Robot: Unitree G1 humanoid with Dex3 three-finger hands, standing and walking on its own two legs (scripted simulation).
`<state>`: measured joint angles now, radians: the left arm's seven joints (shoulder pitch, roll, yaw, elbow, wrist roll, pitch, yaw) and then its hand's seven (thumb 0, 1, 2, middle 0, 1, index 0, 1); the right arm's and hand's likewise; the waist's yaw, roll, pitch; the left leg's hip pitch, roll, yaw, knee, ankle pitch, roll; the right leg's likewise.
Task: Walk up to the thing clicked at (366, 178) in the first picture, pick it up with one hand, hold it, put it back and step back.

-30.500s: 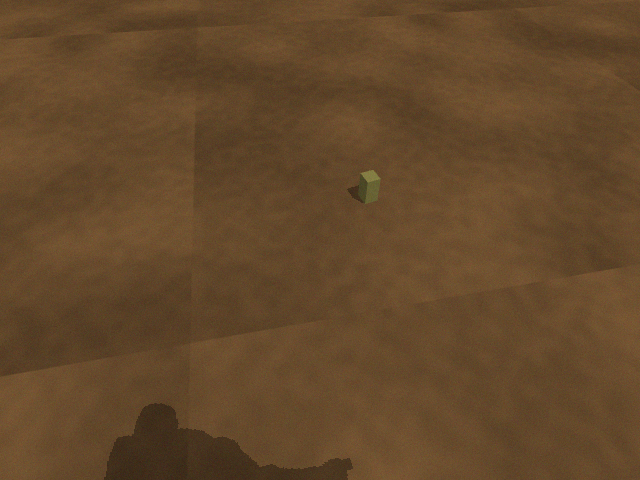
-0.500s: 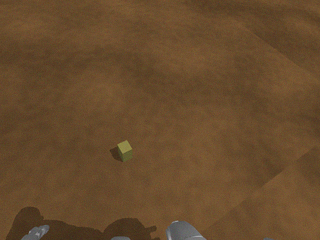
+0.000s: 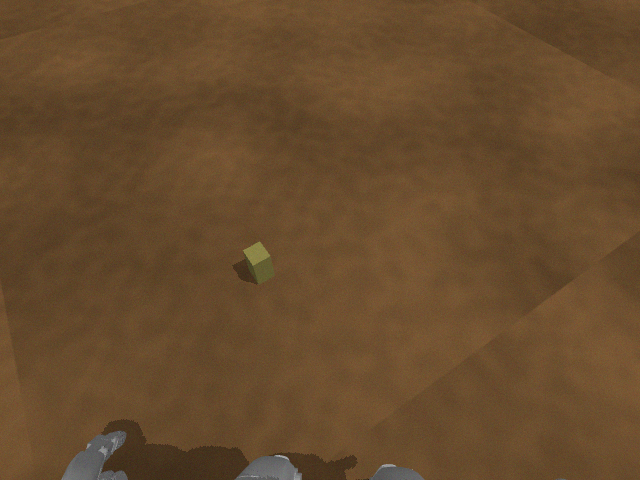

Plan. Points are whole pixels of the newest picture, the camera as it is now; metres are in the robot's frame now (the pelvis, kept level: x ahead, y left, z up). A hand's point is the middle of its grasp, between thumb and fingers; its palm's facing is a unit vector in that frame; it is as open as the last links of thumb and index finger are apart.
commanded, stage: step back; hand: left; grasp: from the side
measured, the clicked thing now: (259, 263) +0.81 +0.26 -0.69
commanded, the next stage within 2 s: stand in 1.62 s
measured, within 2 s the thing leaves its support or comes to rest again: neither
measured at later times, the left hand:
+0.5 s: hand out of the picture -0.10 +0.20 -0.16, palm faces -0.02 -0.91 -0.40, open 7.4 cm
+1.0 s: hand out of the picture -0.16 +0.22 -0.14, palm faces +0.07 -0.91 -0.41, open 7.4 cm
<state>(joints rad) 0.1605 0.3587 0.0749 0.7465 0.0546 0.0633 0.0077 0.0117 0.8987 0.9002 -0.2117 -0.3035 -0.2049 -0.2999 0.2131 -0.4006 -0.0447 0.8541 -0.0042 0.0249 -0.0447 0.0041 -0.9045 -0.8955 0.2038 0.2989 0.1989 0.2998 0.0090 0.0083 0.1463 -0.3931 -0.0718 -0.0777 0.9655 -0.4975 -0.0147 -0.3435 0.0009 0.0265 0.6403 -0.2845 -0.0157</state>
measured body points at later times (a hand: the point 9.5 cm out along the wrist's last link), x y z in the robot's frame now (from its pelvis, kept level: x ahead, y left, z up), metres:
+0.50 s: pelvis -0.17 -0.07 -0.02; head -0.13 -0.08 +0.43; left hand -0.10 +0.25 -0.13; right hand -0.04 -0.39 -0.12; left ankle -0.05 +0.09 -0.71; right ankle -0.19 -0.20 -0.73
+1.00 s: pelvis -0.20 -0.07 +0.00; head -0.19 -0.07 +0.45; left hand -0.17 +0.27 -0.11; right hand -0.13 -0.37 -0.12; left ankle -0.22 +0.06 -0.73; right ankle -0.17 -0.18 -0.70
